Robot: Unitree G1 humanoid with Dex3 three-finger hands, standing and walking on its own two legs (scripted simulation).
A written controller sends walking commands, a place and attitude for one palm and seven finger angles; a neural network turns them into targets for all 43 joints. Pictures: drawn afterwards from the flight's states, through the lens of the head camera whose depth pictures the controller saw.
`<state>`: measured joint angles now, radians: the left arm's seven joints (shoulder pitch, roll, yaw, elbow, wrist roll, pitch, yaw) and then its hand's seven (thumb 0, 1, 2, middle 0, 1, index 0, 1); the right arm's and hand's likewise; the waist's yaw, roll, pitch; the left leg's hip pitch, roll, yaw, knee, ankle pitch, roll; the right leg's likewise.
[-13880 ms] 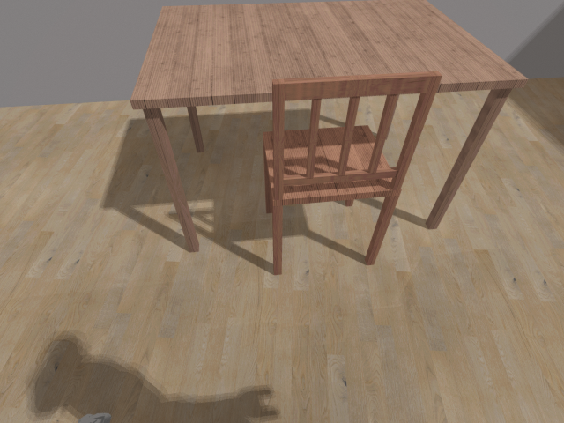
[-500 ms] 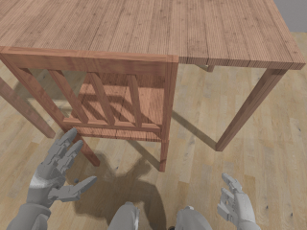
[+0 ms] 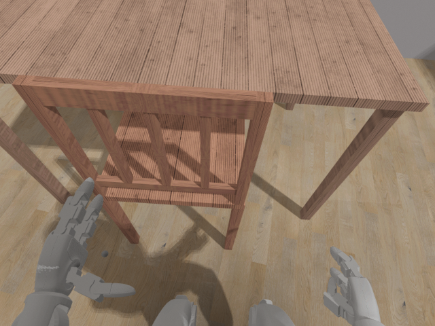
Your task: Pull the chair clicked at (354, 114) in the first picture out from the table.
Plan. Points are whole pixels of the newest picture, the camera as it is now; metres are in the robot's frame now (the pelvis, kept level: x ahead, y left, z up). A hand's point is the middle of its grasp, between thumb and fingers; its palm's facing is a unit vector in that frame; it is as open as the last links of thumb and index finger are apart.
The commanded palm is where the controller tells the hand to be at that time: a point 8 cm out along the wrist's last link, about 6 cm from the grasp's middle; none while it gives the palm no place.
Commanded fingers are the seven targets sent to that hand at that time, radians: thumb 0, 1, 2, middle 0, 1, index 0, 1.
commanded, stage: raise the hand toward the chair's back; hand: left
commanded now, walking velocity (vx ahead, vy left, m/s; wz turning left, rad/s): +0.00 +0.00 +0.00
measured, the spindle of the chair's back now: (159, 152) +0.46 +0.16 -0.01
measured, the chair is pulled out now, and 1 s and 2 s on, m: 0.00 0.00 0.00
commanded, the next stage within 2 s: aim the fingers beside a spindle in 0.88 s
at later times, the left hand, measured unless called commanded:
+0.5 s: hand (89, 232) +0.26 +0.22 +0.05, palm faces +0.00 -1.00 -0.05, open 16.9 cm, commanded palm +0.23 +0.27 +0.05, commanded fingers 0.00 -0.50 0.30 -0.06 -0.08 -0.06 -0.08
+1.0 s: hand (105, 233) +0.25 +0.20 +0.05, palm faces +0.01 -1.00 -0.06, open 16.9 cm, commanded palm +0.23 +0.26 +0.05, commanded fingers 0.00 -0.50 0.30 -0.06 -0.08 -0.06 -0.08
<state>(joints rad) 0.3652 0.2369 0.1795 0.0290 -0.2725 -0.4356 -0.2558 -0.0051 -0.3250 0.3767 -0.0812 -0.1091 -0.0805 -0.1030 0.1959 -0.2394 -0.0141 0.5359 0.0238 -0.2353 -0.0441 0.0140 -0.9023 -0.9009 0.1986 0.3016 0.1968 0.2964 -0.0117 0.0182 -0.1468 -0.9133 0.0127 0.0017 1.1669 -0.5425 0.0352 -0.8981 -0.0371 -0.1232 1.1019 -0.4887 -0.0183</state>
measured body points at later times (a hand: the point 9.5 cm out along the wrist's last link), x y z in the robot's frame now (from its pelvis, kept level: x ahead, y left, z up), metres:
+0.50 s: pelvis +0.01 +0.02 +0.01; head +0.09 +0.03 +0.45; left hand +0.25 +0.28 +0.05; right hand +0.18 -0.23 -0.07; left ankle +0.01 +0.09 -0.65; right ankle +0.03 -0.12 -0.65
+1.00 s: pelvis +0.01 +0.00 +0.01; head +0.09 +0.00 +0.45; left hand +0.25 +0.25 +0.05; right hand +0.19 -0.24 -0.07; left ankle +0.01 +0.09 -0.65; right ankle +0.03 -0.12 -0.65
